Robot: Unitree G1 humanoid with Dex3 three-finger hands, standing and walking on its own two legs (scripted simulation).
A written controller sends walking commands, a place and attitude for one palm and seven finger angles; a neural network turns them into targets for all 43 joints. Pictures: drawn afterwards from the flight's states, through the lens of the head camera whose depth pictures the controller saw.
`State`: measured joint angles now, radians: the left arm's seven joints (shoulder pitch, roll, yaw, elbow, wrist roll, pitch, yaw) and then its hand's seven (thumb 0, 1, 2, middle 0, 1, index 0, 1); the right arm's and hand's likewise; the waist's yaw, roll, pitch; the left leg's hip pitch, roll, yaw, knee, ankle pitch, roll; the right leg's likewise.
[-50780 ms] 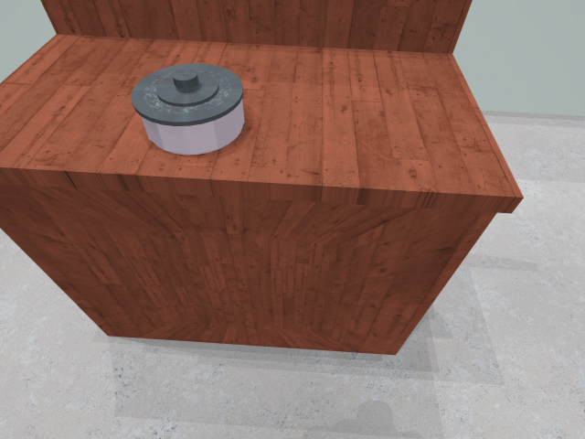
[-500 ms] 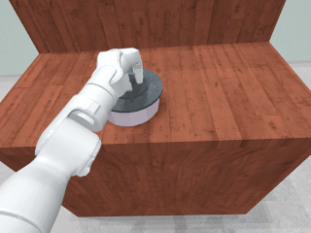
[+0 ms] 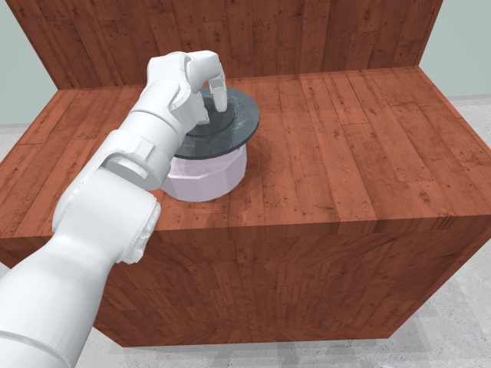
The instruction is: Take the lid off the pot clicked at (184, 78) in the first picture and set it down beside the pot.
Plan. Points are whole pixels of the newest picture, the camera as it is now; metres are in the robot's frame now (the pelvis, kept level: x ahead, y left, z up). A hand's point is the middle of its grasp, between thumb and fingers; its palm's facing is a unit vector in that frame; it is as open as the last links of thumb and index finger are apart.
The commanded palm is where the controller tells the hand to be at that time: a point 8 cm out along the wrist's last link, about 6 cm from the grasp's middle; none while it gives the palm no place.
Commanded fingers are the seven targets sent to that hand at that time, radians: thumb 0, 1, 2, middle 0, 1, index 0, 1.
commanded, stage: lift the lid straight up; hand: left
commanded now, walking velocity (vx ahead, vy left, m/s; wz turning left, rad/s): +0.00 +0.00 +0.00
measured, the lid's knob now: (202, 107) +0.49 +0.06 +0.19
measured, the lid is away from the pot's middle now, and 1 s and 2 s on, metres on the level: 0.03 0.03 0.08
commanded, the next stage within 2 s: move the lid sideways beside the pot in 1.18 s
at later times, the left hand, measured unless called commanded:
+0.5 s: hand (190, 84) +0.46 +0.06 +0.26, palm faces -0.32 -0.11 -0.94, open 6.4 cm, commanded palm +0.46 +0.07 +0.33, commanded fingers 0.00 0.77 0.88 -0.77 -1.13 -0.89 -1.14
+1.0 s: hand (182, 57) +0.47 +0.07 +0.29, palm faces -0.27 -0.14 -0.95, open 6.4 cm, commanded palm +0.47 +0.07 +0.36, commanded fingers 0.00 0.77 0.88 -0.77 -1.13 -0.89 -1.14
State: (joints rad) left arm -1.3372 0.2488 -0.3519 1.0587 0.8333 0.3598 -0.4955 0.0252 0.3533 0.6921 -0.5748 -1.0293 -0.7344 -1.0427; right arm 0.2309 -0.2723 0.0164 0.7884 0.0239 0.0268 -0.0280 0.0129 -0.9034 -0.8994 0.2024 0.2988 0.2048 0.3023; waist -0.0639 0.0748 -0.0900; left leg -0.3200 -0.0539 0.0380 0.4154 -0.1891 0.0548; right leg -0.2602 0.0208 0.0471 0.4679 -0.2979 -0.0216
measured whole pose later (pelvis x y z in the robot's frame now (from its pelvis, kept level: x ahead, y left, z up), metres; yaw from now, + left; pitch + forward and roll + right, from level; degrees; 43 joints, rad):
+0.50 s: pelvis +0.00 +0.00 +0.00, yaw +0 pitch +5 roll +1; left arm -1.44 0.28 -0.34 1.09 0.85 0.42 -0.56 0.04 0.36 0.70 -0.57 -1.02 -0.75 -1.05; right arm 0.22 -0.28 0.02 0.77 0.02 0.05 -0.03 0.01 -0.90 -0.90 0.20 0.30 0.20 0.30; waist -0.07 0.07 -0.09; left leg -0.32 -0.05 0.04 0.41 -0.18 0.05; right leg -0.26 0.03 0.05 0.46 -0.29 -0.02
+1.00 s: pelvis +0.00 +0.00 +0.00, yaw +0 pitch +6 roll +1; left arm -1.54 0.29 -0.33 1.12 0.87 0.45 -0.58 0.04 0.36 0.70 -0.57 -1.02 -0.75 -1.06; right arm 0.23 -0.29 0.02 0.78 0.02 0.04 -0.03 0.01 -0.90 -0.90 0.20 0.30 0.20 0.30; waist -0.07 0.07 -0.10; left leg -0.31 -0.06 0.04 0.39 -0.18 0.06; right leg -0.25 0.02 0.05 0.44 -0.29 -0.02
